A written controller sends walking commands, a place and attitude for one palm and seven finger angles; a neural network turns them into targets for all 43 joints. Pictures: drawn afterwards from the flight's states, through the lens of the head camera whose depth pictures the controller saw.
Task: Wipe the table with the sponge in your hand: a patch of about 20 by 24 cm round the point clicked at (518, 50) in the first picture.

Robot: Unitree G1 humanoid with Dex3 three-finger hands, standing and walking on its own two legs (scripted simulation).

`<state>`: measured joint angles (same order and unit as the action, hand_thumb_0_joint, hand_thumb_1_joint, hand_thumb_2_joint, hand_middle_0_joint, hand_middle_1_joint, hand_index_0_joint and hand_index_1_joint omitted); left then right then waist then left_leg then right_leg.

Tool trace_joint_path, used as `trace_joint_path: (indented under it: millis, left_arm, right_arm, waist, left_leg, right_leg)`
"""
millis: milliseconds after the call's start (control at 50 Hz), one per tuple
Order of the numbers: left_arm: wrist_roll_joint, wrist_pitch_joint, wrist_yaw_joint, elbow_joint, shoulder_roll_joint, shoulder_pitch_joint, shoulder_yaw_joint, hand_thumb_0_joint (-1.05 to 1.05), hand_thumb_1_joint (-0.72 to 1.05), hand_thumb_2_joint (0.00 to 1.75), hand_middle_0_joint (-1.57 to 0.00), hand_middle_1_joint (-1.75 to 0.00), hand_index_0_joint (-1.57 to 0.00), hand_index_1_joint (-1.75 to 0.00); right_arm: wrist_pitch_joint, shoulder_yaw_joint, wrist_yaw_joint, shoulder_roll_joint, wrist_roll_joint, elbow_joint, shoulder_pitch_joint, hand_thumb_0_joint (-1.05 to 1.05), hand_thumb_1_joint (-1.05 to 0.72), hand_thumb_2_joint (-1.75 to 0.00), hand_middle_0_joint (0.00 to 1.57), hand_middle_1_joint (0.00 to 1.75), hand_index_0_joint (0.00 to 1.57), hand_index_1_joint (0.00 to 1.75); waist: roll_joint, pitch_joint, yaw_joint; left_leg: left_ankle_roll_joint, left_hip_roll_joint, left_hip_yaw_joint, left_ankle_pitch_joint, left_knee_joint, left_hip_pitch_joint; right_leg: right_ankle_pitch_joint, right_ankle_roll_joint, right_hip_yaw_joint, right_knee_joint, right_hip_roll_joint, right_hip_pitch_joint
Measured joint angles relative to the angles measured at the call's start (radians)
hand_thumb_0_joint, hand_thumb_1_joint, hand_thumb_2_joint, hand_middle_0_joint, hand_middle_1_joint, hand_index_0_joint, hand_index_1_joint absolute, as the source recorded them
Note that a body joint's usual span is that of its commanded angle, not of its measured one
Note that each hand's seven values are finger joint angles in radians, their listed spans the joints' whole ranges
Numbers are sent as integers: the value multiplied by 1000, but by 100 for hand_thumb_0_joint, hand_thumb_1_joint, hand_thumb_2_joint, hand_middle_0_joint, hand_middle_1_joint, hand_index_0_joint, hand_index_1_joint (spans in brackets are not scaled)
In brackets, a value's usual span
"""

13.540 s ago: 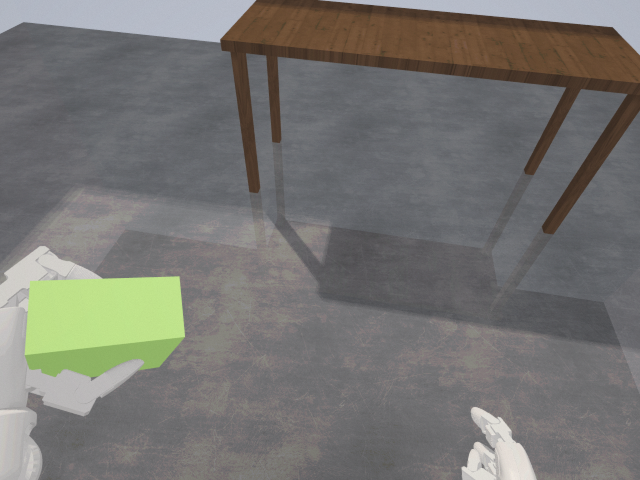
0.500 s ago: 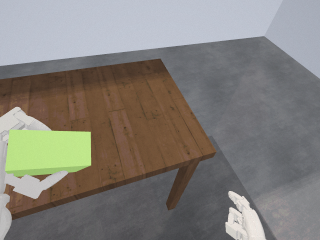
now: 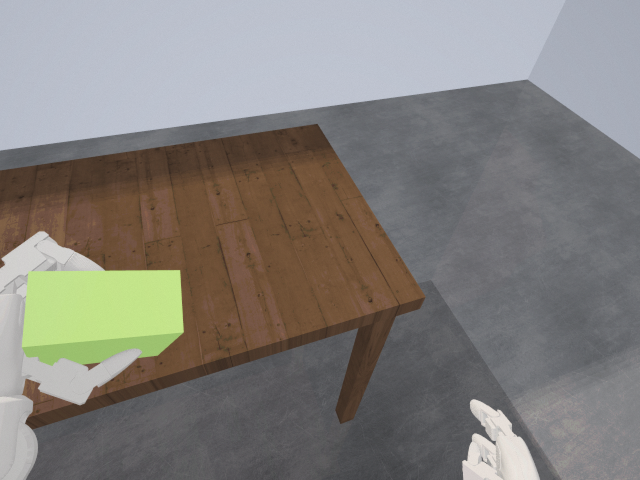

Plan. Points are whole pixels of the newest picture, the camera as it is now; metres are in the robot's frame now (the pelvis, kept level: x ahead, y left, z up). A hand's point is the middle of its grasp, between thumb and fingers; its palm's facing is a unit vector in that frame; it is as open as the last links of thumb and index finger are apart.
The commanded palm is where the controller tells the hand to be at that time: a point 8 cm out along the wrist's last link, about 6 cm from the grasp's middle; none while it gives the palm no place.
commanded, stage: come to a stop and stand still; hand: left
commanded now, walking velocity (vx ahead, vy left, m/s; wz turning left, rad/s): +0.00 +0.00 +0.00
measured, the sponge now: (126, 319) +0.23 +0.22 +0.13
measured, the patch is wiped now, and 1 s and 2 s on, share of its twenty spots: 0.00 0.00 0.00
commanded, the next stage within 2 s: look again from close up in 0.96 s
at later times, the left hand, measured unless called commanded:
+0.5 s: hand (87, 323) +0.22 +0.25 +0.14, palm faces +0.39 -0.84 -0.39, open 10.1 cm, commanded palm +0.16 +0.26 +0.17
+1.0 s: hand (101, 296) +0.24 +0.24 +0.15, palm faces +0.37 -0.86 -0.35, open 10.1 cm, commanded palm +0.18 +0.27 +0.17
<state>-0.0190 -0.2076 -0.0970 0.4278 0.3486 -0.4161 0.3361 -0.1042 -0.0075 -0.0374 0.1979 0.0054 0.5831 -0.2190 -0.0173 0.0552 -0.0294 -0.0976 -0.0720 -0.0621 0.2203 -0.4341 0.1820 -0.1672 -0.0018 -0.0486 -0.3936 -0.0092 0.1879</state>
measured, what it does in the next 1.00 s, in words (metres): stands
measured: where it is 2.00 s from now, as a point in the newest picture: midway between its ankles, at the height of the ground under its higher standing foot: outside the picture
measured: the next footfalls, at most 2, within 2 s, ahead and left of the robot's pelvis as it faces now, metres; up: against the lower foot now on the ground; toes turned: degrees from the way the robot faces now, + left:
none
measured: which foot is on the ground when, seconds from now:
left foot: down 0.00-1.00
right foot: down 0.00-1.00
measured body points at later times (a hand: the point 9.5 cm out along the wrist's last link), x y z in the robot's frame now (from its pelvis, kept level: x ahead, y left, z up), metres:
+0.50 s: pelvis +0.00 -0.02 +0.00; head +0.02 +0.01 +0.45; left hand +0.19 +0.29 +0.16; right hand +0.17 -0.24 -0.08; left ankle +0.01 +0.04 -0.74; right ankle +0.03 -0.12 -0.74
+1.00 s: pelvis +0.02 -0.01 +0.00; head +0.05 +0.03 +0.45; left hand +0.21 +0.29 +0.17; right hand +0.21 -0.23 -0.06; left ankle +0.01 +0.04 -0.74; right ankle +0.03 -0.12 -0.74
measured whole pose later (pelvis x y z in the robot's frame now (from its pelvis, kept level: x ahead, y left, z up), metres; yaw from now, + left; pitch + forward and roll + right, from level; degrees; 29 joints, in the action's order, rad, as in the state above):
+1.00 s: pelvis +0.02 -0.01 +0.00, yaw +0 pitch -1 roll -2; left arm -0.04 -0.21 -0.09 0.49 0.37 -0.43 0.35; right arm -0.12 -0.02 -0.03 0.20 0.00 0.57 -0.20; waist -0.05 0.07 -0.03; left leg -0.09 -0.06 -0.05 0.27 -0.47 0.20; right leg -0.21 -0.01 -0.06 -0.41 -0.03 0.19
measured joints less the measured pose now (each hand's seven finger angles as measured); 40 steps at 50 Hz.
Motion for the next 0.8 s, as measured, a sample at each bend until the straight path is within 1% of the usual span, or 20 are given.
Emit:
trace_joint_path:
  millis: [80,100,120,140,160,180,220,240,280,320,360,380,420,460,500,560,600,660,740,800]
  left_arm:
    - [4,2,0,-5,-5,0,-8,-1,-50,102,-72,-137,-73,-136]
    - [50,5,22,-9,29,48,4,-1,-50,102,-72,-137,-74,-136]
    - [68,-24,43,-47,79,123,25,-1,-50,102,-72,-137,-74,-136]
    - [58,-49,48,-88,117,185,51,-1,-50,102,-72,-137,-74,-136]
    - [39,-59,44,-117,137,221,79,-1,-50,102,-72,-137,-74,-136]
    - [18,-63,37,-135,141,235,104,-1,-50,102,-72,-137,-74,-136]
    - [-11,-54,24,-122,110,206,126,-1,-50,102,-72,-137,-74,-136]
    - [-19,-53,21,-97,85,171,118,-1,-50,102,-72,-137,-73,-136]
    - [-25,-58,23,-38,36,81,72,-1,-50,102,-72,-137,-73,-136]
    - [-22,-66,34,7,7,-6,10,-1,-50,102,-72,-137,-73,-136]
    - [-17,-70,48,18,5,-61,-31,-1,-50,102,-72,-137,-73,-136]
    - [-14,-69,52,14,14,-71,-37,-1,-50,102,-72,-137,-73,-136]
    - [-10,-64,53,-14,38,-60,-28,-1,-50,103,-72,-137,-73,-136]
    - [-8,-55,45,-50,51,-18,-3,-1,-50,103,-72,-137,-73,-136]
    - [-6,-43,31,-71,48,33,24,-1,-50,103,-72,-137,-73,-136]
    - [-7,-37,9,-58,20,87,39,-1,-50,103,-72,-137,-73,-136]
    - [-8,-41,1,-24,-1,93,31,-1,-50,103,-72,-137,-73,-136]
    - [-8,-50,1,22,-17,74,1,-1,-50,103,-72,-137,-73,-136]
    - [-10,-50,13,24,2,29,-15,-1,-50,103,-72,-137,-73,-136]
    - [-14,-33,20,2,26,4,1,-1,-50,103,-72,-137,-73,-136]
  right_arm:
    - [-3,-1,-1,0,0,0,0,1,-90,-90,20,30,20,30]
    - [-18,3,-3,0,-11,-9,-12,1,-90,-90,20,30,20,30]
    - [-35,-1,-2,-2,-15,-6,-18,1,-90,-90,20,30,20,30]
    - [-43,-9,2,-5,-15,4,-11,1,-90,-90,20,30,20,30]
    - [-46,-17,10,-8,-13,9,-1,1,-90,-90,20,30,20,30]
    - [-50,-20,20,-10,-8,8,7,1,-90,-90,20,30,20,30]
    - [-59,-15,39,-8,-3,-8,12,1,-90,-90,20,30,20,30]
    - [-63,-10,46,-4,-1,-15,10,1,-90,-90,20,30,20,30]
    - [-66,-4,55,4,3,-21,4,1,-90,-90,20,30,20,30]
    - [-61,-3,53,5,6,-16,-6,1,-90,-90,20,30,20,30]
    - [-53,-6,42,-2,6,-6,-19,1,-90,-90,20,30,20,30]
    - [-48,-9,35,-6,6,-1,-25,1,-90,-90,20,30,20,30]
    - [-40,-15,21,-14,5,7,-35,1,-90,-90,20,30,20,30]
    - [-39,-20,12,-16,5,12,-41,1,-90,-90,20,30,20,30]
    - [-46,-22,8,-12,4,15,-38,1,-90,-90,20,30,20,30]
    - [-63,-21,11,-1,1,17,-23,1,-90,-90,20,30,20,30]
    - [-71,-18,18,4,0,18,-7,1,-90,-90,20,30,20,30]
    - [-70,-15,25,3,-4,11,14,1,-90,-90,20,30,20,30]
    - [-51,-15,24,-6,-3,-9,35,1,-90,-90,20,30,20,30]
    - [-34,-16,17,-12,-1,-23,38,1,-90,-90,20,30,20,30]
  waist:
    - [1,-4,2]
    - [-1,2,-11]
    - [-12,5,-23]
    - [-22,12,-28]
    - [-28,20,-28]
    - [-29,23,-23]
    - [-16,22,-7]
    - [-6,18,1]
    - [12,8,12]
    - [19,-4,19]
    - [12,-15,17]
    - [5,-19,14]
    - [-12,-23,4]
    - [-25,-20,-8]
    - [-31,-11,-19]
    - [-29,0,-26]
    - [-25,0,-22]
    - [-22,-10,-9]
    - [-19,-25,15]
    - [-21,-24,25]
  left_leg:
    - [2,4,2,-2,1,2]
    - [0,7,8,1,-15,19]
    - [-1,6,15,1,-31,42]
    - [0,5,19,-2,-36,53]
    - [3,7,18,-6,-34,57]
    - [7,8,13,-9,-32,59]
    - [7,7,1,-7,-34,62]
    - [4,6,-4,-4,-37,63]
    - [-2,4,-14,3,-39,59]
    - [-3,1,-17,10,-39,54]
    - [1,1,-13,14,-38,48]
    - [4,1,-10,15,-38,47]
    - [6,3,0,17,-40,46]
    - [8,6,10,19,-43,47]
    - [10,9,16,21,-46,45]
    - [13,12,20,26,-48,40]
    - [14,15,18,30,-47,35]
    - [15,18,13,36,-43,27]
    - [15,20,7,43,-36,21]
    - [15,21,6,44,-31,19]
  right_leg:
    - [3,-4,-3,5,-4,0]
    - [2,-5,-9,-2,-7,10]
    - [-3,-9,-18,-19,-5,31]
    - [-5,-13,-23,-28,-4,44]
    - [-3,-18,-22,-30,-5,50]
    - [0,-20,-17,-34,-5,57]
    - [-3,-18,-6,-49,-5,69]
    - [-7,-15,0,-56,-3,73]
    - [-16,-10,10,-68,-1,77]
    - [-25,-6,14,-75,1,74]
    - [-32,-7,11,-76,2,69]
    - [-35,-9,7,-75,1,66]
    - [-38,-14,-3,-73,-1,61]
    - [-39,-19,-12,-68,-4,56]
    - [-39,-22,-18,-64,-7,50]
    - [-39,-24,-22,-54,-11,39]
    - [-38,-23,-19,-46,-14,32]
    - [-39,-22,-13,-37,-17,24]
    - [-41,-20,-6,-27,-20,18]
    - [-41,-19,-4,-21,-21,15]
